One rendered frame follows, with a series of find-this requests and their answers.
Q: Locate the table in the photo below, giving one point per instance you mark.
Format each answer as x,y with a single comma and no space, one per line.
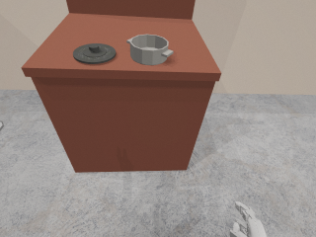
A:
120,115

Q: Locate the lid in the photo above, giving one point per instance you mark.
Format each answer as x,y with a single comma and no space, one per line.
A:
84,55

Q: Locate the pot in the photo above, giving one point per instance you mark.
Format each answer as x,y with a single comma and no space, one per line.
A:
149,49

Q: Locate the knob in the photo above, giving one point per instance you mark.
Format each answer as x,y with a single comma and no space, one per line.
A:
93,47

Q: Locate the right robot hand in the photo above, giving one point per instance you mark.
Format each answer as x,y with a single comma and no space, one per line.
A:
253,228

